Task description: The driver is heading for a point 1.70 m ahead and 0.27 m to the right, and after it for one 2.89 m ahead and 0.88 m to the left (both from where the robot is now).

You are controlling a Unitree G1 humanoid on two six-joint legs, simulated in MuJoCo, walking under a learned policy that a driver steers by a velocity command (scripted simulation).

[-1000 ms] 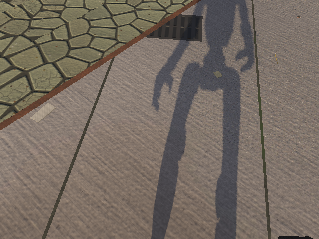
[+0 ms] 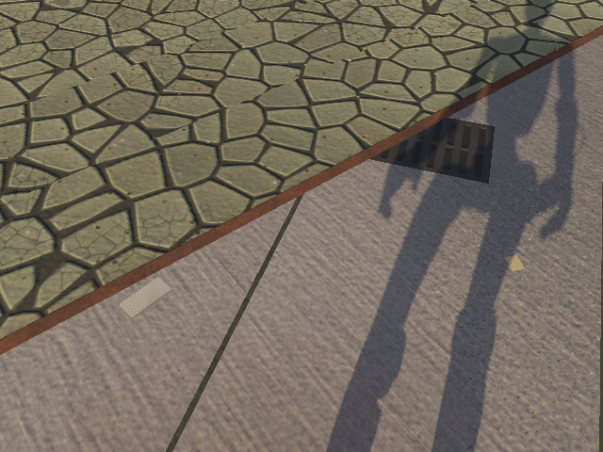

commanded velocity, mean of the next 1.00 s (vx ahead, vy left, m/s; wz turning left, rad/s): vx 0.00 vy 0.00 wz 0.01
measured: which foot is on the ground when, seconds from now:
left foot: down 0.00-1.00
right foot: down 0.00-1.00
